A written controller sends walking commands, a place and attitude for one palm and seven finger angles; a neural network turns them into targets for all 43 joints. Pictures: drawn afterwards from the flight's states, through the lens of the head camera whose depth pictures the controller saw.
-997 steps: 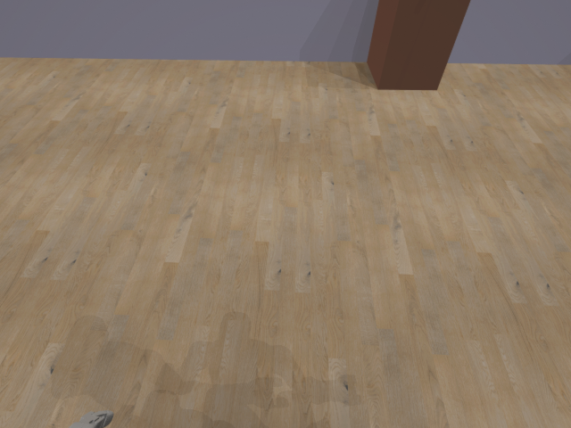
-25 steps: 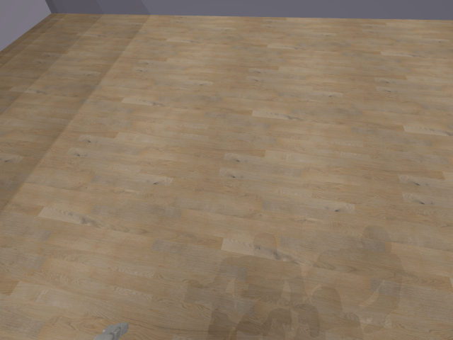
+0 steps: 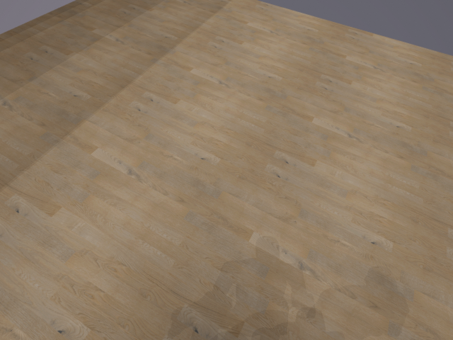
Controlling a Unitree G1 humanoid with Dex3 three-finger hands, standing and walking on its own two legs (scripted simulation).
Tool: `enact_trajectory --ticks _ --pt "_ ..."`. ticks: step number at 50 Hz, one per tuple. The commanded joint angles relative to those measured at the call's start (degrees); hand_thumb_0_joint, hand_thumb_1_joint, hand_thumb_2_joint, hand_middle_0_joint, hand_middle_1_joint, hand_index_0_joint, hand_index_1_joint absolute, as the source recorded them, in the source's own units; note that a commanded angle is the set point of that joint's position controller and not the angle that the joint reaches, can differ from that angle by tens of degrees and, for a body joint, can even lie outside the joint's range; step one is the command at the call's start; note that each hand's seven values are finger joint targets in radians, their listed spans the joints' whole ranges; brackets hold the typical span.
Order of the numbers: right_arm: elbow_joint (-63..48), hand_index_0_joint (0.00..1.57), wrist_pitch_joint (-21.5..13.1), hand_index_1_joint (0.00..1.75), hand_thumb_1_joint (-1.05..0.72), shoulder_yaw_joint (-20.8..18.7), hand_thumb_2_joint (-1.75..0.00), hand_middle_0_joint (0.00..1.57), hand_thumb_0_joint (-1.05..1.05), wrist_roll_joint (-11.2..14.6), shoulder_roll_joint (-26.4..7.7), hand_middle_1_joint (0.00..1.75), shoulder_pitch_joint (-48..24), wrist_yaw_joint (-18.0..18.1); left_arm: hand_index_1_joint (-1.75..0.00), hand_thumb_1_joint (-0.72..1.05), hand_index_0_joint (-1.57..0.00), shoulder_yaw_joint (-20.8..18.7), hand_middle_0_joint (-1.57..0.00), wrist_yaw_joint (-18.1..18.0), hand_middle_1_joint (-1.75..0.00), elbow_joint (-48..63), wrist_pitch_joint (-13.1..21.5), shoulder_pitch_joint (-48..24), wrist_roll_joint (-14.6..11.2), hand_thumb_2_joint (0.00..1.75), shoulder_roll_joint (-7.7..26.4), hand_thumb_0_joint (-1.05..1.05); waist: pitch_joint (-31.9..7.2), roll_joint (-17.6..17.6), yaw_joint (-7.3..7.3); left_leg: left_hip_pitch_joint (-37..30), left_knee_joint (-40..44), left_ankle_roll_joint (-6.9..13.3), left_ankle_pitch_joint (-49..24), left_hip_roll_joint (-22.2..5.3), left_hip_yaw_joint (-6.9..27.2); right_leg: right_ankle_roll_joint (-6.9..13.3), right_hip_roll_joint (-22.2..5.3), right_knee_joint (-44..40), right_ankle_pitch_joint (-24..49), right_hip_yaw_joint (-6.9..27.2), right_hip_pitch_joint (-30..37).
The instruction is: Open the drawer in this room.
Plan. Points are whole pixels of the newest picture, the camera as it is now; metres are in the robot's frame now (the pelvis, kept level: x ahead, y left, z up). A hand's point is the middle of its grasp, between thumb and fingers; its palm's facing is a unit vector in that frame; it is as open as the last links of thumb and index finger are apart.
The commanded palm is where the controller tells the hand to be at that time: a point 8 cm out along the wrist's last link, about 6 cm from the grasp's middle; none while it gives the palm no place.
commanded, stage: turn or walk to find it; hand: left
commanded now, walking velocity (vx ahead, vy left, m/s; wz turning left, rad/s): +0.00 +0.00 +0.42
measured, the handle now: out of the picture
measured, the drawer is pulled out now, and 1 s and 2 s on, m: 0.00 0.00 0.00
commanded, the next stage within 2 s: none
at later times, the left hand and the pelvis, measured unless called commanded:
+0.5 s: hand out of the picture +0.08 +0.19 -0.14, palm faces +0.20 -0.94 -0.27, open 7.4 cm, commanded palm none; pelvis -0.01 -0.03 +0.00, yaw +12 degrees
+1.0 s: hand out of the picture -0.13 +0.17 -0.18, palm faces +0.50 -0.83 -0.24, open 7.4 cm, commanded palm none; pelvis -0.03 -0.01 +0.00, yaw +27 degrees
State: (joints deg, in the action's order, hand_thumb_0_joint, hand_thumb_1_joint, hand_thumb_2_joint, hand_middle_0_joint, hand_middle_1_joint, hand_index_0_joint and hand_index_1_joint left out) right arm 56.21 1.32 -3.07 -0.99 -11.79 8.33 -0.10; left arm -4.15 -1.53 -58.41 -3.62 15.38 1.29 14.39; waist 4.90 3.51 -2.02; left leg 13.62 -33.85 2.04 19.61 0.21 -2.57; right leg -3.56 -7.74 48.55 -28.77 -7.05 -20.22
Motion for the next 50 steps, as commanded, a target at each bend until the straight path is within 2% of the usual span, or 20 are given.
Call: enact_trajectory --ticks 1,5,16,20,22,23,24,25,26,27,28,29,32,38,43,45,47,48,49,50 --pt "-2.3 0.20 -1.0 0.30 -0.90 -1.5 -0.90 0.20 0.00 -0.2 -11.0 0.30 2.8 2.0 -0.30 0.90 -0.20 -0.5 -0.20 0.4 -0.30 4.4 1.7 -3.4 -0.3 0.90 3.7 0.00 -3.4 -13.1 2.51 -8.2 14.0 6.5 -37.8 -15.0 15.4 -0.7 1.1 15.5 3.4 5.7 -11.5" --pt "-2.5 0.20 -1.5 0.30 -0.90 -1.5 -0.90 0.20 0.00 0.2 -10.4 0.30 3.8 2.0 -0.30 0.90 -0.20 -0.4 -0.20 0.5 -0.30 4.1 1.8 -2.9 -0.3 0.90 4.2 0.00 -5.4 -10.4 2.37 -11.6 13.7 6.2 -42.1 -13.2 13.7 -1.8 1.6 15.6 6.3 5.8 -11.1" --pt "-2.9 0.20 -0.8 0.30 -0.90 -2.6 -0.90 0.20 0.00 -0.4 -10.5 0.30 6.1 1.6 -0.30 0.90 -0.20 0.1 -0.20 0.2 -0.30 8.1 1.8 -9.5 -0.6 0.90 3.0 0.00 -4.9 -10.2 3.95 -8.3 13.5 8.8 -33.4 -12.9 23.1 -1.5 3.9 3.3 3.3 6.7 -7.1" --pt "-3.4 0.20 -0.5 0.30 -0.90 -2.8 -0.90 0.20 0.00 -0.6 -10.5 0.30 5.1 1.5 -0.30 0.90 -0.20 0.2 -0.20 0.0 -0.30 8.4 2.4 -7.5 -1.0 0.90 2.4 0.00 -6.1 -12.2 2.92 -4.0 11.5 8.2 -34.5 -11.2 25.2 -0.3 6.1 -7.7 4.7 5.7 1.3" --pt "-3.7 0.20 -0.3 0.30 -0.90 -2.9 -0.90 0.20 0.00 -0.2 -10.4 0.30 4.5 1.4 -0.30 0.90 -0.20 0.1 -0.20 -0.2 -0.30 7.6 3.0 -3.9 -1.1 0.90 2.9 0.00 -7.7 -11.0 1.16 -0.7 8.9 6.4 -31.7 -9.2 24.9 0.2 6.4 -17.8 12.1 5.2 8.5" --pt "-3.7 0.20 -0.4 0.30 -0.90 -2.9 -0.90 0.20 0.00 0.2 -9.3 0.30 4.2 1.2 -0.30 0.90 -0.20 -0.1 -0.20 -0.3 -0.30 7.0 3.5 -1.6 -1.0 0.90 3.9 0.00 -8.1 -8.7 0.06 3.5 6.2 4.2 -26.2 -7.4 23.7 0.5 4.9 -25.5 18.1 5.9 14.9" --pt "-4.0 0.20 -0.7 0.30 -0.90 -2.5 -0.90 0.20 0.00 0.7 -6.6 0.30 5.7 0.8 -0.30 0.90 -0.20 -0.7 -0.20 -0.7 -0.30 6.7 4.2 -0.1 -0.4 0.90 7.2 0.00 -9.4 0.0 -0.05 11.3 -0.5 0.7 -13.7 -2.8 18.6 2.8 -4.0 -30.5 20.7 14.0 23.0" --pt "-5.5 0.20 -0.7 0.30 -0.90 -2.1 -0.90 0.20 0.00 0.7 -4.1 0.30 5.7 0.6 -0.30 0.90 -0.20 -1.4 -0.20 -0.8 -0.30 6.8 4.4 0.6 0.2 0.90 11.0 0.00 -8.5 11.7 -0.43 18.9 -12.3 -3.1 10.7 5.2 8.0 9.5 -17.4 -31.5 28.9 25.7 24.2" --pt "-5.0 0.20 0.4 0.30 -0.90 -2.9 -0.90 0.20 0.00 -0.1 -6.8 0.30 5.4 1.0 -0.30 0.90 -0.20 -1.8 -0.20 -0.7 -0.30 7.5 4.5 0.1 -0.5 0.90 10.6 0.00 -7.9 10.4 -0.47 17.8 -22.5 -3.1 15.0 2.8 9.9 13.2 -20.1 -32.4 29.7 26.0 17.4" --pt "-4.2 0.20 1.2 0.30 -0.90 -3.3 -0.90 0.20 0.00 -0.2 -7.0 0.30 4.3 0.8 -0.30 0.90 -0.20 -1.7 -0.20 -0.8 -0.30 7.9 4.3 -2.6 -0.5 0.90 9.2 0.00 -4.6 6.5 0.63 17.3 -30.1 -3.2 12.2 1.9 10.0 13.9 -17.5 -33.0 25.9 24.0 12.0" --pt "-3.4 0.20 1.5 0.30 -0.90 -3.3 -0.90 0.20 0.00 -0.1 -6.8 0.30 4.9 0.4 -0.30 0.90 -0.20 -1.1 -0.20 -0.8 -0.30 8.5 4.0 -5.1 -0.6 0.90 7.1 0.00 -2.3 2.2 2.32 17.3 -33.7 -3.3 8.7 0.7 9.6 12.7 -14.8 -32.5 25.0 19.6 9.1" --pt "-2.1 0.20 1.9 0.30 -0.90 -3.2 -0.90 0.20 0.00 -0.3 -5.9 0.30 6.3 0.0 -0.30 0.90 -0.20 -0.6 -0.20 -0.7 -0.30 8.9 4.2 -7.2 -0.4 0.90 5.7 0.00 -1.5 1.5 3.57 16.9 -35.9 -3.8 4.9 0.0 8.5 11.2 -11.7 -32.0 24.8 14.1 8.2" --pt "-1.6 0.20 2.2 0.30 -0.90 -2.9 -0.90 0.20 0.00 -0.4 -5.5 0.30 7.1 -0.4 -0.30 0.90 -0.20 -0.3 -0.20 -0.5 -0.30 8.5 4.7 -5.3 -0.3 0.90 4.5 0.00 -1.9 4.6 3.08 16.8 -36.7 -5.1 0.6 -0.7 6.7 9.6 -9.3 -32.5 24.7 9.6 8.5" --pt "-2.2 0.20 2.2 0.30 -0.90 -2.2 -0.90 0.20 0.00 -0.1 -5.0 0.30 2.0 -0.4 -0.30 0.90 -0.20 -0.9 -0.20 -0.5 -0.30 5.9 4.5 0.7 0.2 0.90 6.1 0.00 -2.0 5.8 0.56 15.8 -26.6 -6.1 4.3 -1.9 4.1 10.7 -11.3 -31.4 30.1 7.5 13.1" --pt "-3.4 0.20 1.1 0.30 -0.90 -1.0 -0.90 0.20 0.00 0.6 -4.1 0.30 -2.0 -0.2 -0.30 0.90 -0.20 -1.4 -0.20 -0.3 -0.30 4.0 4.2 4.2 0.6 0.90 8.0 0.00 -5.1 8.2 -1.45 11.0 -12.6 -5.2 8.3 -1.2 0.3 12.0 -12.5 -27.1 41.4 5.8 17.7" --pt "-3.4 0.20 0.5 0.30 -0.90 -0.7 -0.90 0.20 0.00 0.7 -4.1 0.30 -1.4 -0.1 -0.30 0.90 -0.20 -1.8 -0.20 -0.3 -0.30 3.6 4.0 4.1 0.6 0.90 8.8 0.00 -6.7 8.3 -1.09 7.7 -6.2 -4.6 6.9 -0.7 -1.2 11.6 -12.9 -24.6 44.2 5.0 18.2" --pt "-2.8 0.20 0.1 0.30 -0.90 -0.6 -0.90 0.20 0.00 0.6 -4.6 0.30 1.4 0.0 -0.30 0.90 -0.20 -1.8 -0.20 -0.2 -0.30 3.5 3.7 2.5 0.2 0.90 9.0 0.00 -7.5 7.8 0.92 0.9 3.8 -4.0 -1.1 -0.4 -2.4 8.6 -11.8 -21.1 40.7 1.9 15.1" --pt "-2.2 0.20 -0.4 0.30 -0.90 -0.9 -0.90 0.20 0.00 0.6 -5.9 0.30 3.6 -0.1 -0.30 0.90 -0.20 -1.8 -0.20 -0.2 -0.30 3.4 3.3 1.5 -0.3 0.90 8.1 0.00 -8.5 3.9 2.60 -6.3 12.0 -3.4 -8.7 -2.1 -1.0 6.1 -10.7 -16.1 34.9 -0.2 10.6" --pt "-2.4 0.20 -1.1 0.30 -0.90 -2.0 -0.90 0.20 0.00 0.1 -11.3 0.30 5.0 -0.1 -0.30 0.90 -0.20 -1.4 -0.20 -0.1 -0.30 4.5 2.7 3.1 -0.7 0.90 5.3 0.00 -9.9 -10.3 3.21 -14.5 15.2 0.1 -20.0 -12.4 12.1 2.1 -4.9 -6.4 17.6 -3.7 -0.6" --pt "-2.4 0.20 -0.6 0.30 -0.90 -3.0 -0.90 0.20 0.00 0.1 -15.9 0.30 6.9 0.2 -0.30 0.90 -0.20 -0.1 -0.20 0.0 -0.30 6.3 2.3 1.8 -0.6 0.90 2.0 0.00 -8.2 -21.7 4.27 -15.8 15.4 6.4 -38.3 -23.4 23.5 -0.5 0.1 3.2 -8.6 -2.4 -10.8"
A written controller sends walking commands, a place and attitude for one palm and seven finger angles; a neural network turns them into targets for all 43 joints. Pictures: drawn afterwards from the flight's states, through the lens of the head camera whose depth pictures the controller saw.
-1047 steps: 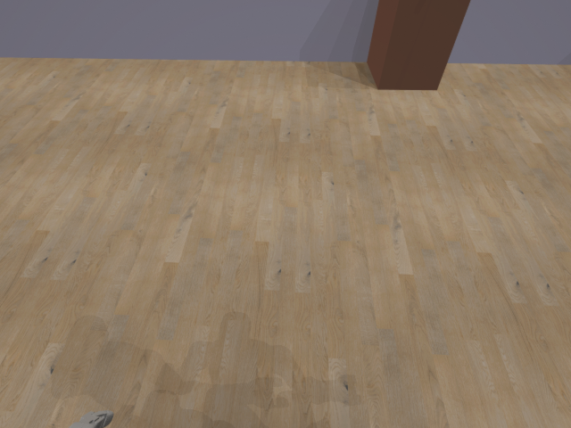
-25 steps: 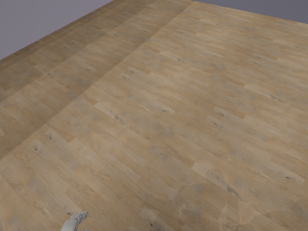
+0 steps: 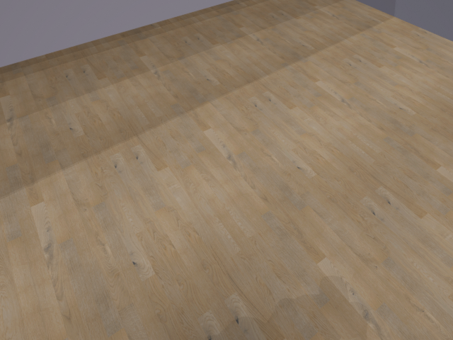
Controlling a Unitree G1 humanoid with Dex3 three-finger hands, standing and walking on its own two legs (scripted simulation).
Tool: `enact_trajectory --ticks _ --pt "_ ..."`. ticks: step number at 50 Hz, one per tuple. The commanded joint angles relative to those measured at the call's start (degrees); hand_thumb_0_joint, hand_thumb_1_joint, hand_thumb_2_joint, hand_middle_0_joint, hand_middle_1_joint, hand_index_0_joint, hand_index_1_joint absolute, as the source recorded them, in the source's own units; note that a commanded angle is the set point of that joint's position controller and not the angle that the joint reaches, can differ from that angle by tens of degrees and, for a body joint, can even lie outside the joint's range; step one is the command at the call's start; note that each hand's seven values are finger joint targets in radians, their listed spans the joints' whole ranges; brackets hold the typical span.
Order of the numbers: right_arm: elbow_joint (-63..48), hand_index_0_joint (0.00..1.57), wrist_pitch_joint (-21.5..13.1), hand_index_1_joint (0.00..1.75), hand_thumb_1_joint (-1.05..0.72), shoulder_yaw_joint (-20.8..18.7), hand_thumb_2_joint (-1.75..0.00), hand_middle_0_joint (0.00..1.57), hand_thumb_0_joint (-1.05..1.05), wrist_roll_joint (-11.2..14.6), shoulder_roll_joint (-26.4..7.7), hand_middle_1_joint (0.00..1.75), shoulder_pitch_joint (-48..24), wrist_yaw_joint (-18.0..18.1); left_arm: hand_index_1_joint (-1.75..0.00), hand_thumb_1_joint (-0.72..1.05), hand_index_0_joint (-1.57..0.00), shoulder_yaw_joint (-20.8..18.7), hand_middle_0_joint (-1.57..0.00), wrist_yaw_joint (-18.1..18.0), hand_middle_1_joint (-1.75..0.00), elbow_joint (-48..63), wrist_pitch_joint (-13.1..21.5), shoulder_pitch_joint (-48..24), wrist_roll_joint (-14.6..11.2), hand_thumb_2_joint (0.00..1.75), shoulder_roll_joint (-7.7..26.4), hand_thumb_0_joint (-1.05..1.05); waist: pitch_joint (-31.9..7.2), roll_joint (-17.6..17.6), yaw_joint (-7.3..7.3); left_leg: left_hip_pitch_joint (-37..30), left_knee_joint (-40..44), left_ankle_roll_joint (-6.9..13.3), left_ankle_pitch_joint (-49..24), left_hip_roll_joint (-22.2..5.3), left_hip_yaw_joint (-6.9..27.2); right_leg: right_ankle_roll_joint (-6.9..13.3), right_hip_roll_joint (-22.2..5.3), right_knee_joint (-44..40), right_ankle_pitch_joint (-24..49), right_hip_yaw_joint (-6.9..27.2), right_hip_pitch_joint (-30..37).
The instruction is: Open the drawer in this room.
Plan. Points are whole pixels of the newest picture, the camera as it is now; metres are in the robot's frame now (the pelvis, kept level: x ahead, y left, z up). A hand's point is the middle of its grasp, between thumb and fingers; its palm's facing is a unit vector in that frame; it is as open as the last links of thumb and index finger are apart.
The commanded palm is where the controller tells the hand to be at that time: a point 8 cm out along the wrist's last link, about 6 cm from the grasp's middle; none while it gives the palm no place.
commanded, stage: turn or walk to find it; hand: left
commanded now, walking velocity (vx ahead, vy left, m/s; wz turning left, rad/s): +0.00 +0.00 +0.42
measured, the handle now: out of the picture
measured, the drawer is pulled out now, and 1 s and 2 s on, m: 0.00 0.00 0.00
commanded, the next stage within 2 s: none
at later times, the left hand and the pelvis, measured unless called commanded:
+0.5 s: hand out of the picture +0.07 +0.20 -0.14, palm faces +0.20 -0.94 -0.27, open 7.4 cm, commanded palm none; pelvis -0.01 -0.02 +0.00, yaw +11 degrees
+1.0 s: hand out of the picture -0.13 +0.18 -0.18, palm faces +0.49 -0.84 -0.23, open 7.4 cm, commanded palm none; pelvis -0.05 +0.00 +0.00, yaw +25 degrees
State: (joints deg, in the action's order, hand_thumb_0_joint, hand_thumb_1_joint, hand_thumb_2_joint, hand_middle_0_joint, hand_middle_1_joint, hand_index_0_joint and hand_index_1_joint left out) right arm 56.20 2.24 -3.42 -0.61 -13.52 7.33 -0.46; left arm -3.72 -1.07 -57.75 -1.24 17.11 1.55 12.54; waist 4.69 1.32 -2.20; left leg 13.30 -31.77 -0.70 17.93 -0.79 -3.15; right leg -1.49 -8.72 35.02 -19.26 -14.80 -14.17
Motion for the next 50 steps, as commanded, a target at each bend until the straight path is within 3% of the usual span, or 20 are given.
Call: enact_trajectory --ticks 1,4,7,17,20,22,23,24,25,26,27,28,29,32,42,45,47,48,49,50 --pt "-1.2 0.20 -1.4 0.30 -0.90 -2.6 -0.90 0.20 0.00 -0.5 -13.5 0.30 9.6 1.4 -0.30 0.90 -0.20 -0.2 -0.20 -0.9 -0.30 6.0 -0.9 -4.0 -0.5 0.90 5.1 0.00 -7.6 -16.1 6.22 -11.7 12.9 11.2 -36.8 -22.2 23.6 -2.3 1.2 22.4 -17.9 11.0 -15.8" --pt "-2.7 0.20 -1.6 0.30 -0.90 -1.2 -0.90 0.20 0.00 -0.6 -9.6 0.30 2.5 2.3 -0.30 0.90 -0.20 -0.8 -0.20 -0.1 -0.30 3.8 -0.6 -4.0 -0.6 0.90 5.5 0.00 -4.3 -10.8 2.68 -8.7 11.4 10.4 -35.7 -15.1 16.4 -2.7 1.8 28.6 -7.9 13.4 -17.4" --pt "-3.2 0.20 -2.2 0.30 -0.90 -1.1 -0.90 0.20 0.00 -0.3 -9.0 0.30 2.7 2.2 -0.30 0.90 -0.20 -0.8 -0.20 0.1 -0.30 3.3 -0.5 -3.3 -0.6 0.90 5.7 0.00 -5.1 -9.1 2.36 -9.7 11.3 9.3 -38.5 -12.4 13.7 -3.5 2.4 28.9 -4.6 13.1 -16.5" --pt "-3.6 0.20 -1.6 0.30 -0.90 -2.3 -0.90 0.20 0.00 -0.8 -9.1 0.30 5.2 1.8 -0.30 0.90 -0.20 -0.3 -0.20 -0.1 -0.30 7.1 -0.4 -8.8 -0.9 0.90 4.3 0.00 -5.4 -10.4 3.61 -6.8 11.0 11.3 -30.4 -11.9 21.5 -3.5 4.9 14.9 -6.6 13.3 -11.8" --pt "-3.8 0.20 -1.3 0.30 -0.90 -2.5 -0.90 0.20 0.00 -1.0 -8.9 0.30 4.6 1.7 -0.30 0.90 -0.20 -0.3 -0.20 -0.2 -0.30 7.4 0.1 -7.7 -1.2 0.90 4.0 0.00 -6.3 -10.8 2.97 -4.3 9.0 10.7 -33.0 -10.7 23.3 -2.6 6.8 6.2 -5.3 12.4 -5.6" --pt "-4.0 0.20 -1.2 0.30 -0.90 -2.6 -0.90 0.20 0.00 -0.6 -8.6 0.30 4.2 1.6 -0.30 0.90 -0.20 -0.4 -0.20 -0.4 -0.30 6.6 0.8 -4.2 -1.3 0.90 4.4 0.00 -7.9 -10.0 1.35 -1.6 5.9 8.8 -31.1 -8.7 22.8 -2.1 7.2 -4.4 2.6 11.7 1.6" --pt "-4.1 0.20 -1.3 0.30 -0.90 -2.6 -0.90 0.20 0.00 -0.2 -7.7 0.30 3.9 1.4 -0.30 0.90 -0.20 -0.6 -0.20 -0.5 -0.30 5.9 1.2 -1.8 -1.2 0.90 5.6 0.00 -8.3 -7.6 0.09 2.5 3.4 6.7 -25.2 -6.8 21.8 -1.8 5.8 -11.9 8.8 12.4 8.0" --pt "-4.4 0.20 -1.5 0.30 -0.90 -2.2 -0.90 0.20 0.00 0.3 -4.7 0.30 5.5 1.1 -0.30 0.90 -0.20 -1.2 -0.20 -0.9 -0.30 5.6 1.9 -0.5 -0.6 0.90 9.0 0.00 -9.3 2.0 -0.11 11.2 -3.3 3.1 -11.7 -2.2 17.0 0.5 -3.1 -16.6 11.9 20.4 16.4" --pt "-6.0 0.20 -1.5 0.30 -0.90 -1.7 -0.90 0.20 0.00 0.3 -2.1 0.30 5.1 0.9 -0.30 0.90 -0.20 -2.0 -0.20 -1.0 -0.30 5.8 2.1 -0.1 0.0 0.90 13.0 0.00 -7.5 14.4 -0.56 19.1 -15.2 -0.5 12.9 5.7 7.3 7.3 -16.7 -17.9 19.1 32.2 16.8" --pt "-5.3 0.20 -0.2 0.30 -0.90 -2.7 -0.90 0.20 0.00 -0.5 -5.2 0.30 4.8 1.2 -0.30 0.90 -0.20 -2.3 -0.20 -1.0 -0.30 6.4 2.1 -0.4 -0.7 0.90 12.5 0.00 -6.5 14.0 -0.99 16.9 -25.9 -0.3 16.4 3.2 10.4 10.5 -19.2 -20.2 15.1 33.7 7.7" --pt "-4.5 0.20 0.6 0.30 -0.90 -3.1 -0.90 0.20 0.00 -0.5 -5.3 0.30 4.1 0.9 -0.30 0.90 -0.20 -2.2 -0.20 -1.0 -0.30 7.2 1.7 -3.8 -0.6 0.90 11.2 0.00 -2.4 9.8 0.60 16.9 -33.5 -0.2 13.2 2.6 10.6 10.9 -16.4 -21.5 8.0 31.7 1.8" --pt "-3.5 0.20 0.9 0.30 -0.90 -3.2 -0.90 0.20 0.00 -0.6 -5.0 0.30 5.3 0.5 -0.30 0.90 -0.20 -1.7 -0.20 -1.1 -0.30 7.9 1.4 -7.0 -0.7 0.90 9.2 0.00 -0.5 5.3 2.51 17.5 -36.8 -0.3 9.6 1.4 10.0 9.6 -13.8 -20.9 7.1 27.1 0.0" --pt "-2.3 0.20 1.1 0.30 -0.90 -3.0 -0.90 0.20 0.00 -0.8 -4.1 0.30 6.6 0.1 -0.30 0.90 -0.20 -1.2 -0.20 -1.0 -0.30 8.5 1.6 -8.9 -0.5 0.90 7.7 0.00 0.0 5.3 3.52 17.0 -38.6 -0.9 6.0 0.6 8.8 8.1 -10.8 -20.1 7.6 21.7 -0.7" --pt "-1.4 0.20 1.3 0.30 -0.90 -2.7 -0.90 0.20 0.00 -0.8 -3.9 0.30 8.0 -0.1 -0.30 0.90 -0.20 -0.9 -0.20 -1.0 -0.30 8.2 2.2 -7.0 -0.6 0.90 6.5 0.00 -1.3 8.2 3.01 17.0 -39.1 -2.3 1.7 0.0 7.1 6.9 -8.7 -19.9 10.6 16.6 1.4" --pt "-2.8 0.20 0.3 0.30 -0.90 -0.9 -0.90 0.20 0.00 0.0 -2.2 0.30 0.3 0.1 -0.30 0.90 -0.20 -2.0 -0.20 -0.9 -0.30 4.0 1.8 1.8 0.2 0.90 9.8 0.00 -4.6 9.5 -1.32 11.9 -16.9 -2.7 9.8 -0.7 1.2 9.9 -12.0 -15.2 26.3 13.8 10.1" --pt "-2.8 0.20 -0.5 0.30 -0.90 -0.5 -0.90 0.20 0.00 0.4 -1.9 0.30 1.9 0.4 -0.30 0.90 -0.20 -2.4 -0.20 -0.8 -0.30 3.2 1.4 1.2 0.3 0.90 10.8 0.00 -6.5 10.3 -0.33 6.3 -6.6 -1.8 7.8 0.3 -1.3 9.1 -12.3 -11.3 30.0 12.2 10.0" --pt "-2.0 0.20 -1.2 0.30 -0.90 -0.6 -0.90 0.20 0.00 0.2 -3.1 0.30 5.6 0.4 -0.30 0.90 -0.20 -2.5 -0.20 -0.7 -0.30 3.1 0.9 -0.6 -0.4 0.90 10.2 0.00 -7.3 7.2 2.37 -3.2 6.3 -1.0 -3.2 -0.4 -1.3 5.0 -10.7 -5.7 24.0 8.3 4.4" --pt "-1.7 0.20 -1.7 0.30 -0.90 -1.2 -0.90 0.20 0.00 0.1 -6.0 0.30 7.3 0.2 -0.30 0.90 -0.20 -2.0 -0.20 -0.6 -0.30 3.5 0.4 -0.4 -0.9 0.90 8.2 0.00 -8.6 -1.8 3.46 -10.8 12.1 0.3 -9.3 -5.1 5.1 1.9 -7.3 2.2 13.7 5.6 -3.0" --pt "-2.2 0.20 -1.8 0.30 -0.90 -2.6 -0.90 0.20 0.00 -0.5 -12.1 0.30 8.5 0.4 -0.30 0.90 -0.20 -1.1 -0.20 -0.3 -0.30 5.5 -0.1 -0.1 -1.2 0.90 4.1 0.00 -7.1 -19.0 4.18 -14.6 14.2 6.4 -24.8 -19.9 23.5 -2.4 0.2 13.4 -12.7 3.7 -17.2" --pt "-1.6 0.20 -1.2 0.30 -0.90 -2.9 -0.90 0.20 0.00 -0.5 -13.9 0.30 10.3 0.9 -0.30 0.90 -0.20 -0.4 -0.20 -0.7 -0.30 6.5 -0.8 -4.2 -0.5 0.90 4.6 0.00 -5.9 -16.4 6.13 -9.4 15.1 10.0 -27.2 -23.2 25.3 -2.0 1.1 20.7 -17.6 9.1 -16.5"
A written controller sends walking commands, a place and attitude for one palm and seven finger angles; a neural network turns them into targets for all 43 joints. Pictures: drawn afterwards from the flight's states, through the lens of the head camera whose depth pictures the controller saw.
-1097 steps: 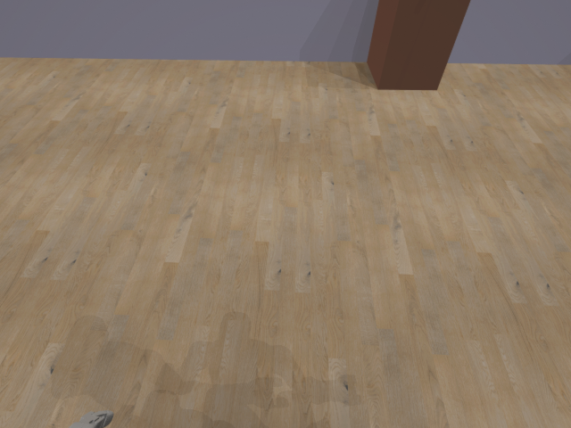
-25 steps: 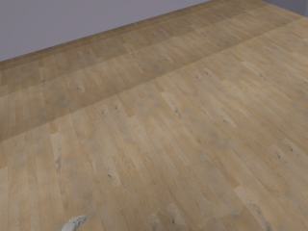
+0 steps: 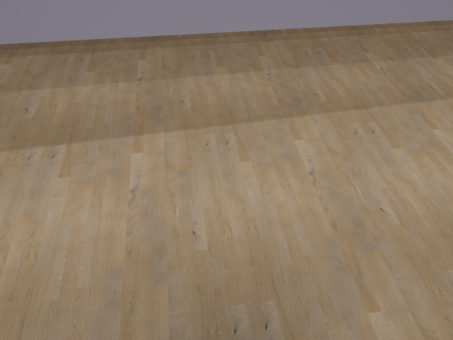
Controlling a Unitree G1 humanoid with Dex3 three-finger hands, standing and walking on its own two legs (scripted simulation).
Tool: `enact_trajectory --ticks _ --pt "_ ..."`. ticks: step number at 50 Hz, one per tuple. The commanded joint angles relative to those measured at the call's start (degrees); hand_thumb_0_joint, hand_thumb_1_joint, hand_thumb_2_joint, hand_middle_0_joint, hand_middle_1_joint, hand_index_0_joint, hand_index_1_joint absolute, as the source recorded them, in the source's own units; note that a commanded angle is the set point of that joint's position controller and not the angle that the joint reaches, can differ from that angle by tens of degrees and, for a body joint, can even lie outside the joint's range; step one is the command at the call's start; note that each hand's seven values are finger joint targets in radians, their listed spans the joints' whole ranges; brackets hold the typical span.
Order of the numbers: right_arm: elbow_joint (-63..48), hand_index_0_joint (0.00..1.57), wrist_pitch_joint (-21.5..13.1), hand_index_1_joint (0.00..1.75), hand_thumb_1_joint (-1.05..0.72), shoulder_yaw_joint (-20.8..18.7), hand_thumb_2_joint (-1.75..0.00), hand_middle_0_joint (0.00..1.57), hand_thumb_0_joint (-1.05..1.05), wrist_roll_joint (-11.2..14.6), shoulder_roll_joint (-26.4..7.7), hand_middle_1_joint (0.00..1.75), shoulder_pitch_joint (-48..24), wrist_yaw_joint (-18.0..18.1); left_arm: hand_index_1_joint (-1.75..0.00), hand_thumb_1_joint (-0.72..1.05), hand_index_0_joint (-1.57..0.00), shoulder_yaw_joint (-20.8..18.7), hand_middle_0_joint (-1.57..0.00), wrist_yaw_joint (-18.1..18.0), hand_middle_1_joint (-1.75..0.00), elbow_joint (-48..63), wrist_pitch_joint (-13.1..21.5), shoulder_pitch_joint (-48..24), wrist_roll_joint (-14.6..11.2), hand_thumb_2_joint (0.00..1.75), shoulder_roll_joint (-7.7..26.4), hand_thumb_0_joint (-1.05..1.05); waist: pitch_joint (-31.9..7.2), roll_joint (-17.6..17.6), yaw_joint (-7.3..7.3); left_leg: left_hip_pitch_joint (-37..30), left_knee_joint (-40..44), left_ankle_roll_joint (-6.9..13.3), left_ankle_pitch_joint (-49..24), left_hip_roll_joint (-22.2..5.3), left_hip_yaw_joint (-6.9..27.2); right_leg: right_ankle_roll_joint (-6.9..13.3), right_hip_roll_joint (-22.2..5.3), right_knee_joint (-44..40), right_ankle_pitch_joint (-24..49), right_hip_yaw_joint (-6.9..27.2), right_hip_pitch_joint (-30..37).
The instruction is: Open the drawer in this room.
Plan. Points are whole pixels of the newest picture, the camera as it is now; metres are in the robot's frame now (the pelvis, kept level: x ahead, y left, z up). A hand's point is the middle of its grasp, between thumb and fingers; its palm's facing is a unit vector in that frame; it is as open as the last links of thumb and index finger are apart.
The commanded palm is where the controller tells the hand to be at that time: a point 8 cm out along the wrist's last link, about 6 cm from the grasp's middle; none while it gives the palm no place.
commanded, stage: turn or walk to find it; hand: left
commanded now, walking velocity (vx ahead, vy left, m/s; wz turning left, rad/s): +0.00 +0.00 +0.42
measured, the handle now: out of the picture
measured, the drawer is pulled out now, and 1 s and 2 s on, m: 0.00 0.00 0.00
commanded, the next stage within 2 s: none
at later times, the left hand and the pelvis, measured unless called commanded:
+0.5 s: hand out of the picture +0.07 +0.20 -0.14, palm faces +0.19 -0.95 -0.26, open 7.4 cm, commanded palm none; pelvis -0.01 -0.01 +0.01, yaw +11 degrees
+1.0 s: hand out of the picture -0.12 +0.17 -0.16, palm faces +0.47 -0.85 -0.25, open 7.4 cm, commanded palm none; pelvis -0.04 -0.02 +0.01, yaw +25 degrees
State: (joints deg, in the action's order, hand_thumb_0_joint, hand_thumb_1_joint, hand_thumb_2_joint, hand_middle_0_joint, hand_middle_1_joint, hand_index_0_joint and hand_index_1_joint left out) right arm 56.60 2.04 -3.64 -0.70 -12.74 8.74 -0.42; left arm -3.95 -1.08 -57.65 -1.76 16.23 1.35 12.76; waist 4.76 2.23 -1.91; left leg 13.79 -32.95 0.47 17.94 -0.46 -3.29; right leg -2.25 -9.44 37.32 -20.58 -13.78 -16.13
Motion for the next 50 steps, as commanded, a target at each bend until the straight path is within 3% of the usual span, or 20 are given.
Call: enact_trajectory --ticks 1,3,5,9,18,21,23,24,25,26,27,28,30,32,39,41,45,48,49,50 --pt "-1.4 0.20 -1.1 0.30 -0.90 -2.3 -0.90 0.20 0.00 -0.6 -13.4 0.30 7.7 1.7 -0.30 0.90 -0.20 -0.4 -0.20 -0.9 -0.30 6.0 -0.8 -5.4 -0.2 0.90 3.9 0.00 -4.8 -18.1 5.27 -7.6 16.5 8.4 -25.5 -20.7 23.9 -1.3 2.2 22.0 -13.8 11.5 -15.4" --pt "-3.0 0.20 -1.2 0.30 -0.90 -1.2 -0.90 0.20 0.00 -0.5 -10.3 0.30 1.1 2.1 -0.30 0.90 -0.20 -1.0 -0.20 0.0 -0.30 3.9 -0.5 -3.7 -0.3 0.90 5.3 0.00 -2.2 -13.4 2.27 -4.8 15.8 7.7 -22.7 -15.4 17.6 -1.5 2.4 26.2 -5.3 12.5 -15.7" --pt "-3.6 0.20 -1.8 0.30 -0.90 -0.8 -0.90 0.20 0.00 -0.3 -9.3 0.30 0.2 2.1 -0.30 0.90 -0.20 -0.8 -0.20 0.3 -0.30 2.6 -0.2 -1.5 -0.2 0.90 5.2 0.00 -3.8 -10.5 1.46 -7.2 15.1 7.4 -26.8 -12.9 14.0 -2.2 2.9 27.4 -2.0 12.0 -15.5" --pt "-3.2 0.20 -2.2 0.30 -0.90 -1.1 -0.90 0.20 0.00 -0.1 -9.1 0.30 3.1 2.1 -0.30 0.90 -0.20 -0.6 -0.20 0.1 -0.30 3.5 -0.1 -3.3 -0.3 0.90 5.4 0.00 -5.1 -8.4 2.31 -10.4 14.2 8.4 -33.1 -12.8 15.4 -3.1 3.2 25.7 -1.5 12.6 -15.5" --pt "-3.2 0.20 -1.5 0.30 -0.90 -2.1 -0.90 0.20 0.00 -0.7 -9.2 0.30 5.3 1.9 -0.30 0.90 -0.20 -0.1 -0.20 -0.2 -0.30 6.9 0.2 -9.0 -0.7 0.90 4.0 0.00 -5.1 -10.0 3.82 -7.8 12.7 10.4 -29.8 -12.5 23.3 -2.5 5.7 12.8 -5.6 12.8 -10.5" --pt "-3.6 0.20 -1.2 0.30 -0.90 -2.2 -0.90 0.20 0.00 -0.8 -9.4 0.30 4.4 1.8 -0.30 0.90 -0.20 0.0 -0.20 -0.3 -0.30 6.9 0.5 -7.4 -1.0 0.90 3.5 0.00 -6.8 -11.1 3.03 -5.4 11.1 9.9 -31.1 -11.3 24.6 -1.7 7.3 5.0 -4.7 12.2 -4.6" --pt "-3.9 0.20 -1.0 0.30 -0.90 -2.4 -0.90 0.20 0.00 -0.6 -9.0 0.30 3.3 1.6 -0.30 0.90 -0.20 -0.1 -0.20 -0.5 -0.30 6.1 1.1 -4.2 -1.2 0.90 4.0 0.00 -7.5 -10.4 1.27 -1.5 8.6 8.2 -29.6 -9.4 24.1 -1.2 8.1 -4.4 2.1 11.4 2.7" --pt "-4.2 0.20 -1.1 0.30 -0.90 -2.3 -0.90 0.20 0.00 -0.3 -8.3 0.30 3.1 1.5 -0.30 0.90 -0.20 -0.2 -0.20 -0.6 -0.30 5.7 1.6 -1.6 -1.2 0.90 4.5 0.00 -8.6 -8.5 0.01 1.8 6.1 6.3 -25.3 -7.6 23.3 -1.0 7.0 -13.1 8.3 11.5 8.8" --pt "-4.2 0.20 -1.3 0.30 -0.90 -2.0 -0.90 0.20 0.00 0.3 -5.8 0.30 4.3 1.1 -0.30 0.90 -0.20 -0.7 -0.20 -1.0 -0.30 5.3 2.3 0.0 -0.7 0.90 7.3 0.00 -9.9 -1.0 -0.34 8.8 0.7 3.0 -14.9 -3.8 19.6 0.6 0.4 -18.9 12.0 17.4 17.3" --pt "-5.6 0.20 -1.5 0.30 -0.90 -1.5 -0.90 0.20 0.00 0.4 -2.7 0.30 4.3 0.8 -0.30 0.90 -0.20 -1.6 -0.20 -1.3 -0.30 5.3 2.6 0.6 0.1 0.90 11.7 0.00 -8.4 13.1 -0.63 18.0 -10.3 -1.4 7.8 5.0 8.6 6.9 -13.6 -20.3 18.7 30.3 19.8" --pt "-5.6 0.20 -0.3 0.30 -0.90 -2.5 -0.90 0.20 0.00 -0.3 -5.4 0.30 3.7 1.1 -0.30 0.90 -0.20 -2.0 -0.20 -1.1 -0.30 6.1 2.6 0.3 -0.4 0.90 12.0 0.00 -7.1 12.3 -1.12 16.9 -21.7 -1.6 16.0 3.8 9.7 11.6 -18.6 -21.9 18.5 32.8 11.4" --pt "-5.1 0.20 0.6 0.30 -0.90 -2.8 -0.90 0.20 0.00 -0.5 -6.0 0.30 2.7 1.0 -0.30 0.90 -0.20 -2.1 -0.20 -1.4 -0.30 6.7 2.1 -2.7 -0.5 0.90 10.5 0.00 -3.6 9.2 0.12 16.8 -29.7 -1.4 14.1 2.5 10.5 12.7 -16.8 -22.9 13.8 31.5 5.8" --pt "-2.7 0.20 1.2 0.30 -0.90 -2.8 -0.90 0.20 0.00 -0.7 -4.8 0.30 4.7 0.2 -0.30 0.90 -0.20 -1.1 -0.20 -1.1 -0.30 7.9 2.3 -7.6 -0.4 0.90 7.3 0.00 -0.4 2.9 2.96 17.2 -36.8 -2.1 6.9 0.8 9.1 10.1 -10.5 -21.6 12.3 22.0 2.6" --pt "-1.9 0.20 1.4 0.30 -0.90 -2.5 -0.90 0.20 0.00 -0.7 -4.0 0.30 6.7 -0.1 -0.30 0.90 -0.20 -0.7 -0.20 -1.0 -0.30 8.1 2.7 -7.6 -0.4 0.90 6.2 0.00 -1.0 5.8 3.31 17.3 -38.1 -3.1 2.7 0.3 7.7 8.0 -7.8 -21.4 13.8 16.4 3.5" --pt "-2.6 0.20 1.3 0.30 -0.90 -1.6 -0.90 0.20 0.00 -0.5 -3.6 0.30 1.6 -0.1 -0.30 0.90 -0.20 -1.3 -0.20 -1.0 -0.30 5.2 2.7 0.0 0.1 0.90 7.7 0.00 -2.3 6.9 0.19 16.0 -26.6 -4.6 6.4 -1.2 4.7 9.5 -9.7 -19.7 22.5 14.4 10.2" --pt "-3.0 0.20 1.1 0.30 -0.90 -1.2 -0.90 0.20 0.00 -0.3 -3.3 0.30 -0.4 0.0 -0.30 0.90 -0.20 -1.4 -0.20 -0.9 -0.30 4.4 2.5 1.9 0.3 0.90 8.6 0.00 -3.2 7.4 -0.92 13.9 -21.7 -4.4 8.1 -0.8 3.1 10.0 -10.1 -18.6 26.3 13.6 11.2" --pt "-3.6 0.20 0.2 0.30 -0.90 -0.4 -0.90 0.20 0.00 0.3 -3.0 0.30 -1.9 0.2 -0.30 0.90 -0.20 -2.0 -0.20 -0.8 -0.30 3.4 2.2 2.6 0.5 0.90 9.9 0.00 -5.4 9.8 -1.40 10.0 -12.3 -3.3 10.2 -0.7 0.8 11.1 -11.5 -15.8 32.0 12.9 13.3" --pt "-3.3 0.20 -0.5 0.30 -0.90 -0.2 -0.90 0.20 0.00 0.5 -3.2 0.30 0.2 0.4 -0.30 0.90 -0.20 -2.1 -0.20 -0.7 -0.30 2.6 1.9 1.7 0.3 0.90 10.4 0.00 -7.1 9.4 0.19 3.0 -0.9 -2.5 4.5 0.0 -1.0 8.8 -11.1 -11.7 31.7 10.6 11.6" --pt "-2.8 0.20 -0.9 0.30 -0.90 -0.2 -0.90 0.20 0.00 0.3 -4.0 0.30 2.2 0.3 -0.30 0.90 -0.20 -2.1 -0.20 -0.7 -0.30 2.7 1.7 0.8 -0.1 0.90 10.2 0.00 -7.6 7.2 1.69 -2.2 6.5 -2.0 -1.9 -0.3 -1.1 6.5 -10.2 -8.5 28.5 8.2 8.9" --pt "-2.4 0.20 -1.5 0.30 -0.90 -0.7 -0.90 0.20 0.00 0.2 -6.7 0.30 4.2 0.2 -0.30 0.90 -0.20 -1.9 -0.20 -0.6 -0.30 3.1 1.2 1.0 -0.6 0.90 8.7 0.00 -9.1 0.3 3.02 -10.6 12.9 -0.9 -9.9 -4.1 3.4 3.5 -7.7 -1.2 20.7 5.4 2.1"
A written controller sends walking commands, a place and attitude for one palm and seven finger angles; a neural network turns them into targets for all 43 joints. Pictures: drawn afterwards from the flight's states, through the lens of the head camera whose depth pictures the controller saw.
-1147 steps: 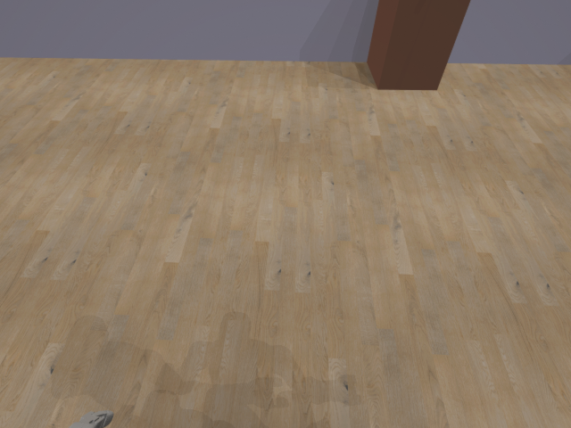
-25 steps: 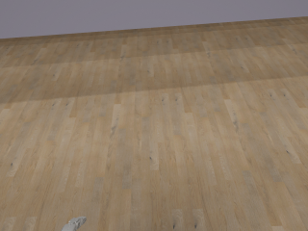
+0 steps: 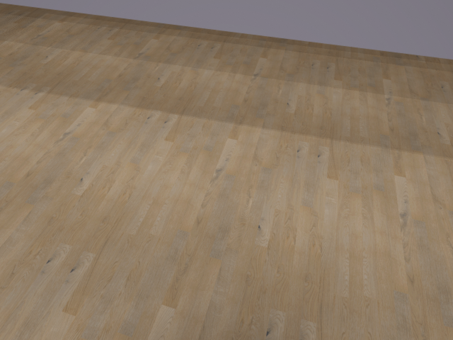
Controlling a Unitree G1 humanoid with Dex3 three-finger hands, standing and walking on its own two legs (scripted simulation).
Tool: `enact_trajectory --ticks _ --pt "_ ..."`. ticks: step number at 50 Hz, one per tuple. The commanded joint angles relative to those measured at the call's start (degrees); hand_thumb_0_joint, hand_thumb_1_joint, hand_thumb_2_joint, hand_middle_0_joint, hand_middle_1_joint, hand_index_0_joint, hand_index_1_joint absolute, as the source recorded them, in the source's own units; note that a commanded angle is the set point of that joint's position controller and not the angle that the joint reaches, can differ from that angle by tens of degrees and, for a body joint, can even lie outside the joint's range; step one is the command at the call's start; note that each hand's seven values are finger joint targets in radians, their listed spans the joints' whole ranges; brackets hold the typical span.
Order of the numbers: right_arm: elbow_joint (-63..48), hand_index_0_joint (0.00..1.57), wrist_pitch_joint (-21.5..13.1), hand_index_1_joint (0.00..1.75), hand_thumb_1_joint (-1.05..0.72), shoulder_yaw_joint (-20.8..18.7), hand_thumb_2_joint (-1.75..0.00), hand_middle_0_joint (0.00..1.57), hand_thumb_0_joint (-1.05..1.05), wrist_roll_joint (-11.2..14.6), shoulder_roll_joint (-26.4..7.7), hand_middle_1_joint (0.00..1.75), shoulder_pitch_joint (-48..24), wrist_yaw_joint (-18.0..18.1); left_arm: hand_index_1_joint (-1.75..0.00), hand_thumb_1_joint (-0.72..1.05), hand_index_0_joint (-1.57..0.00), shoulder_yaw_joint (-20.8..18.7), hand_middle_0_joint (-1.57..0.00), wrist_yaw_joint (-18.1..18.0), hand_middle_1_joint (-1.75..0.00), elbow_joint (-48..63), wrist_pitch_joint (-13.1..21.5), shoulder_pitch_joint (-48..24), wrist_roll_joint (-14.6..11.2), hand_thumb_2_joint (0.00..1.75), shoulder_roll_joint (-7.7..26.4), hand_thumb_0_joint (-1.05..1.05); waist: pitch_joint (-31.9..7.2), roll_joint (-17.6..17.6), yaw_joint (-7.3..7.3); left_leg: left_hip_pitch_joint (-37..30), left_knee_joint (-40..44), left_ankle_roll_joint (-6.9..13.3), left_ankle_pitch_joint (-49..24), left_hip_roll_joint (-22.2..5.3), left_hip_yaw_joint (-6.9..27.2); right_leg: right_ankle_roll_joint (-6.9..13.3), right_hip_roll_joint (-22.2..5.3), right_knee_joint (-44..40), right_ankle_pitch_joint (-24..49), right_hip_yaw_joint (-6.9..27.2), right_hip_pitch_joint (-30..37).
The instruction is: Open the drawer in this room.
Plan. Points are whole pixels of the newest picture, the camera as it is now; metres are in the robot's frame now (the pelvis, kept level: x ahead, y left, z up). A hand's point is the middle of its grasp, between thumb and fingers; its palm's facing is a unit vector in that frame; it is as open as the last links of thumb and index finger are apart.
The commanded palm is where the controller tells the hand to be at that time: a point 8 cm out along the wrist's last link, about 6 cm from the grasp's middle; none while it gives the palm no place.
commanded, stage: turn or walk to find it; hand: left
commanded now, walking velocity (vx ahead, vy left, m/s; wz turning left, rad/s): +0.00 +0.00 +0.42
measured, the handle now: out of the picture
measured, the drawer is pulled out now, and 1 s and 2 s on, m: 0.00 0.00 0.00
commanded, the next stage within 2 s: none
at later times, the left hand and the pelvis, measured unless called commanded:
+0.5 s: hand out of the picture +0.05 +0.22 -0.15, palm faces +0.21 -0.95 -0.25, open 7.4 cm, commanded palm none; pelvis -0.02 +0.00 +0.00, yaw +11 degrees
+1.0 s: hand out of the picture -0.12 +0.18 -0.17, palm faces +0.47 -0.85 -0.24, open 7.4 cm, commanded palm none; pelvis -0.05 -0.01 +0.00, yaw +26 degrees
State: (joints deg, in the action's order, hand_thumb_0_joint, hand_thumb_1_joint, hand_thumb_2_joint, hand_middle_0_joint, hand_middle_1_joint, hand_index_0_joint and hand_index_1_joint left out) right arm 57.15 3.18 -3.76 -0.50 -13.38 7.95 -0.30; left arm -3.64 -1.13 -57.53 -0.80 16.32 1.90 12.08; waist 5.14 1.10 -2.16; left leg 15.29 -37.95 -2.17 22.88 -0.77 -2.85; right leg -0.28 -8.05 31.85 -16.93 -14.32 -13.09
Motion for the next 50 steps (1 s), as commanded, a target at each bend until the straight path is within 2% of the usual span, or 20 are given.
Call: enact_trajectory --ticks 1,2,3,6,11,18,23,25,26,27,28,29,30,31,33,34,39,45,48,50 --pt "-3.3 0.20 -2.9 0.30 -0.90 -2.0 -0.90 0.20 0.00 -0.5 -12.2 0.30 6.1 0.2 -0.30 0.90 -0.20 -1.4 -0.20 -0.3 -0.30 4.6 -0.2 1.7 -1.5 0.90 5.6 0.00 -8.9 -16.3 3.81 -18.9 19.4 7.4 -31.5 -18.3 21.6 -3.0 -1.3 15.2 -10.7 3.2 -16.3" --pt "-2.8 0.20 -2.0 0.30 -0.90 -2.4 -0.90 0.20 0.00 -0.5 -14.7 0.30 8.6 0.5 -0.30 0.90 -0.20 -0.5 -0.20 -0.4 -0.30 6.2 -0.7 -1.9 -1.0 0.90 5.1 0.00 -7.5 -15.8 5.57 -14.1 19.6 12.6 -38.5 -23.5 23.5 -3.1 0.4 22.5 -20.8 7.3 -17.1" --pt "-2.3 0.20 -2.2 0.30 -0.90 -2.2 -0.90 0.20 0.00 -0.7 -13.0 0.30 7.7 1.3 -0.30 0.90 -0.20 -0.6 -0.20 -1.0 -0.30 5.8 -1.5 -4.0 -0.8 0.90 5.1 0.00 -7.1 -17.7 5.28 -11.2 19.7 12.2 -36.4 -21.0 22.6 -3.2 0.6 26.6 -19.3 11.8 -17.1" --pt "-4.1 0.20 -2.6 0.30 -0.90 -0.8 -0.90 0.20 0.00 -0.6 -9.4 0.30 1.1 2.0 -0.30 0.90 -0.20 -1.1 -0.20 0.1 -0.30 3.3 -1.2 -3.0 -0.8 0.90 6.2 0.00 -3.4 -9.8 2.22 -9.1 19.3 10.9 -35.6 -14.1 15.6 -3.8 1.3 32.2 -8.2 13.0 -18.5" --pt "-4.4 0.20 -3.0 0.30 -0.90 -0.9 -0.90 0.20 0.00 -0.3 -8.9 0.30 2.4 1.8 -0.30 0.90 -0.20 -0.9 -0.20 0.1 -0.30 3.3 -1.3 -2.9 -0.9 0.90 6.4 0.00 -4.4 -8.0 2.22 -9.4 20.1 11.0 -33.5 -12.2 15.1 -4.9 1.8 31.5 -5.0 13.2 -17.2" --pt "-4.2 0.20 -2.6 0.30 -0.90 -1.8 -0.90 0.20 0.00 -0.8 -8.7 0.30 5.6 1.6 -0.30 0.90 -0.20 -0.8 -0.20 0.0 -0.30 6.4 -1.1 -8.5 -1.1 0.90 5.4 0.00 -4.0 -8.9 3.97 -8.1 20.0 12.8 -27.7 -12.3 22.0 -4.7 3.3 23.0 -8.0 13.6 -15.5" --pt "-4.4 0.20 -2.2 0.30 -0.90 -2.2 -0.90 0.20 0.00 -1.0 -8.8 0.30 5.1 1.5 -0.30 0.90 -0.20 -0.4 -0.20 -0.1 -0.30 7.0 -0.4 -7.3 -1.5 0.90 4.3 0.00 -6.6 -10.5 3.24 -5.0 16.8 12.3 -31.7 -10.4 25.0 -3.5 6.3 9.4 -8.0 12.6 -6.7" --pt "-4.7 0.20 -2.1 0.30 -0.90 -2.3 -0.90 0.20 0.00 -0.8 -8.3 0.30 4.7 1.4 -0.30 0.90 -0.20 -0.5 -0.20 -0.4 -0.30 6.3 0.1 -4.0 -1.7 0.90 4.5 0.00 -8.5 -9.0 1.61 -2.4 14.2 10.9 -31.1 -8.6 24.9 -3.0 7.0 -0.5 -1.3 11.9 0.5" --pt "-4.9 0.20 -2.1 0.30 -0.90 -2.3 -0.90 0.20 0.00 -0.4 -7.6 0.30 4.1 1.3 -0.30 0.90 -0.20 -0.7 -0.20 -0.6 -0.30 5.6 0.5 -1.5 -1.7 0.90 5.2 0.00 -9.4 -7.5 0.29 1.4 11.9 8.8 -26.7 -6.7 23.7 -2.8 5.8 -8.1 4.5 12.1 6.8" --pt "-5.0 0.20 -2.3 0.30 -0.90 -2.1 -0.90 0.20 0.00 0.1 -5.3 0.30 5.0 1.0 -0.30 0.90 -0.20 -1.1 -0.20 -0.9 -0.30 5.2 1.2 0.0 -1.2 0.90 8.0 0.00 -10.5 -0.5 -0.08 8.1 6.2 5.5 -17.9 -2.8 19.4 -1.0 -1.1 -13.9 6.0 18.4 14.3" --pt "-6.3 0.20 -2.4 0.30 -0.90 -1.6 -0.90 0.20 0.00 0.3 -2.0 0.30 5.5 0.6 -0.30 0.90 -0.20 -2.1 -0.20 -1.2 -0.30 5.5 1.6 0.1 -0.5 0.90 12.4 0.00 -9.2 12.6 -0.20 17.5 -4.9 1.2 2.7 5.3 8.9 5.0 -15.0 -15.6 12.7 31.0 17.6" --pt "-6.2 0.20 -1.4 0.30 -0.90 -2.4 -0.90 0.20 0.00 -0.6 -4.6 0.30 4.4 0.9 -0.30 0.90 -0.20 -2.5 -0.20 -1.1 -0.30 6.3 1.5 -0.4 -1.0 0.90 12.6 0.00 -7.5 12.4 -0.72 16.4 -16.1 0.9 10.5 4.0 9.3 9.7 -20.0 -16.6 13.8 33.3 8.8" --pt "-5.4 0.20 -0.6 0.30 -0.90 -2.7 -0.90 0.20 0.00 -0.8 -5.0 0.30 3.7 0.8 -0.30 0.90 -0.20 -2.5 -0.20 -1.2 -0.30 6.8 1.3 -3.5 -1.0 0.90 11.3 0.00 -4.0 10.1 0.58 16.1 -24.3 1.1 8.6 2.8 10.2 10.7 -17.6 -17.2 10.2 31.5 3.1" --pt "-4.2 0.20 -0.1 0.30 -0.90 -2.9 -0.90 0.20 0.00 -0.8 -4.6 0.30 4.3 0.5 -0.30 0.90 -0.20 -1.9 -0.20 -1.1 -0.30 7.4 1.2 -6.0 -1.1 0.90 9.5 0.00 -1.4 5.9 2.15 16.2 -29.5 0.9 4.9 2.1 9.7 9.3 -14.1 -17.0 8.0 26.6 0.0" --pt "-2.5 0.20 0.4 0.30 -0.90 -2.8 -0.90 0.20 0.00 -0.9 -3.5 0.30 7.6 -0.2 -0.30 0.90 -0.20 -1.2 -0.20 -1.1 -0.30 8.2 1.3 -9.3 -1.0 0.90 7.0 0.00 -0.5 5.7 4.34 15.7 -32.8 0.0 -0.8 0.7 7.9 6.5 -10.0 -16.3 7.5 18.6 -1.7" --pt "-2.4 0.20 0.4 0.30 -0.90 -2.6 -0.90 0.20 0.00 -1.0 -3.3 0.30 7.9 -0.3 -0.30 0.90 -0.20 -1.2 -0.20 -1.0 -0.30 8.3 1.5 -8.5 -0.9 0.90 6.7 0.00 -0.7 7.1 3.84 15.2 -33.0 -0.5 -2.3 0.5 7.1 5.9 -9.1 -16.5 8.0 17.3 -1.5" --pt "-2.8 0.20 0.2 0.30 -0.90 -2.0 -0.90 0.20 0.00 -0.9 -3.1 0.30 4.2 -0.2 -0.30 0.90 -0.20 -1.4 -0.20 -1.0 -0.30 5.8 1.8 -1.7 -0.7 0.90 7.6 0.00 -2.3 7.9 0.98 16.2 -26.2 -2.0 -0.7 -0.5 5.3 6.9 -10.3 -14.7 16.0 15.6 6.0" --pt "-4.1 0.20 -0.7 0.30 -0.90 -0.6 -0.90 0.20 0.00 -0.1 -2.2 0.30 -0.9 0.0 -0.30 0.90 -0.20 -2.3 -0.20 -0.8 -0.30 3.8 1.4 2.3 -0.1 0.90 10.2 0.00 -4.4 10.1 -1.25 10.3 -9.9 -1.2 5.1 -0.4 0.9 8.9 -12.5 -10.7 27.6 13.8 9.6" --pt "-4.1 0.20 -1.4 0.30 -0.90 -0.3 -0.90 0.20 0.00 0.3 -2.2 0.30 0.1 0.2 -0.30 0.90 -0.20 -2.5 -0.20 -0.7 -0.30 3.1 1.0 2.0 0.0 0.90 11.0 0.00 -6.4 10.6 -0.42 4.7 -0.7 -0.3 3.0 0.4 -1.1 7.9 -12.8 -7.5 29.5 12.5 9.2" --pt "-3.4 0.20 -2.0 0.30 -0.90 -0.3 -0.90 0.20 0.00 0.1 -3.3 0.30 3.9 0.2 -0.30 0.90 -0.20 -2.5 -0.20 -0.6 -0.30 3.2 0.5 0.2 -0.7 0.90 11.0 0.00 -7.7 8.1 2.32 -5.0 12.1 0.5 -8.2 0.2 -1.6 3.8 -11.1 -2.2 23.2 8.5 3.8"
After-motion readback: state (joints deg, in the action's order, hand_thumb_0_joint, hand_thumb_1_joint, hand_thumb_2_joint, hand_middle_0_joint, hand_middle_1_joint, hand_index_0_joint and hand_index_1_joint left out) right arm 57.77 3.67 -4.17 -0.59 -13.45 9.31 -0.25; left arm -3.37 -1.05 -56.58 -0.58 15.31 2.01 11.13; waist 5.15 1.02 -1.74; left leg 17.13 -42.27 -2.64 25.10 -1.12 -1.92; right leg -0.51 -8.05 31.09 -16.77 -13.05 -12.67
